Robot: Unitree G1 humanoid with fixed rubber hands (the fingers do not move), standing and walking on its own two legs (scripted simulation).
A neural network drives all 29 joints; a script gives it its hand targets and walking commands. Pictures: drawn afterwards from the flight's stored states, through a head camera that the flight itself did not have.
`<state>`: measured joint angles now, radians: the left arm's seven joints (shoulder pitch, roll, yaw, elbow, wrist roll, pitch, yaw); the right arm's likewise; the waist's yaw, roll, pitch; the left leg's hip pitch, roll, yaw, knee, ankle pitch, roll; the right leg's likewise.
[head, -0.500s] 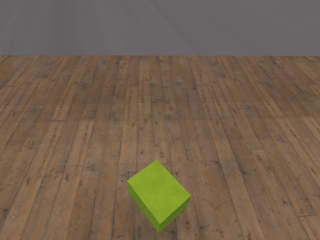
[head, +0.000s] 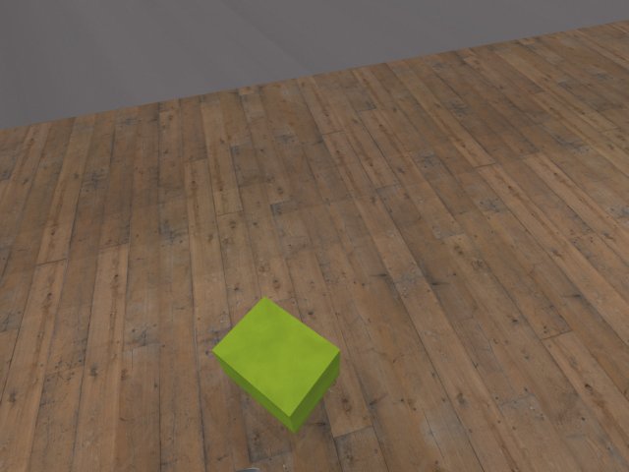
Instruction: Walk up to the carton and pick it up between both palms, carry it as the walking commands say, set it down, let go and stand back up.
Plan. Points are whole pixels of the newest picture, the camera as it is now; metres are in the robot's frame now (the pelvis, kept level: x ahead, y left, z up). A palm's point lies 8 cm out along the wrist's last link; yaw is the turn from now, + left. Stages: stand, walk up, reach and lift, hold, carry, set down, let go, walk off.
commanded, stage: walk up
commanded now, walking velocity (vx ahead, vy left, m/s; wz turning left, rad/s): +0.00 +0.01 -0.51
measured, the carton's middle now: (279, 362) +0.54 +0.14 -0.68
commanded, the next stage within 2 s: none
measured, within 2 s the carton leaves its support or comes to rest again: neither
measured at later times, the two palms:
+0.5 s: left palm out of the picture +0.01 +0.43 -0.14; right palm out of the picture +0.03 -0.11 -0.14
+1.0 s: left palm out of the picture +0.20 +0.53 -0.13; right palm out of the picture -0.07 +0.12 -0.14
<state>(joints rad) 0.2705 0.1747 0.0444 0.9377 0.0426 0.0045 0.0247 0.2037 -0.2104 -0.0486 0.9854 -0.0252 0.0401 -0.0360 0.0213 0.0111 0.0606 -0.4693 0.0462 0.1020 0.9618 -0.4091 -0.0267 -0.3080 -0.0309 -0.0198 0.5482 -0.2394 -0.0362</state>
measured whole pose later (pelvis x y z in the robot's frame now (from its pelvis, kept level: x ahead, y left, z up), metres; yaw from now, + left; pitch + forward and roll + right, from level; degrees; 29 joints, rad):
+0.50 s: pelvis -0.01 +0.16 -0.02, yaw -11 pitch +3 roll +1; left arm 0.37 0.25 0.09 0.89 0.03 0.07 0.07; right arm 0.17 -0.25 -0.04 0.84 -0.03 0.09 0.03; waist 0.04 -0.03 0.09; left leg -0.32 0.01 -0.01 0.60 -0.36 -0.06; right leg -0.44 -0.12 0.25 0.50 -0.17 0.13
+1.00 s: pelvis +0.04 +0.34 +0.00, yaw -26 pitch +0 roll +1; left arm 0.25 0.19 0.03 0.91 0.01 0.04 0.10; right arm 0.34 -0.20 -0.04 0.92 -0.03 0.06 0.01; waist -0.03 -0.02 0.05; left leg -0.47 -0.02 0.07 1.11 -0.44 -0.07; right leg -0.23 -0.10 -0.06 0.52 -0.28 0.02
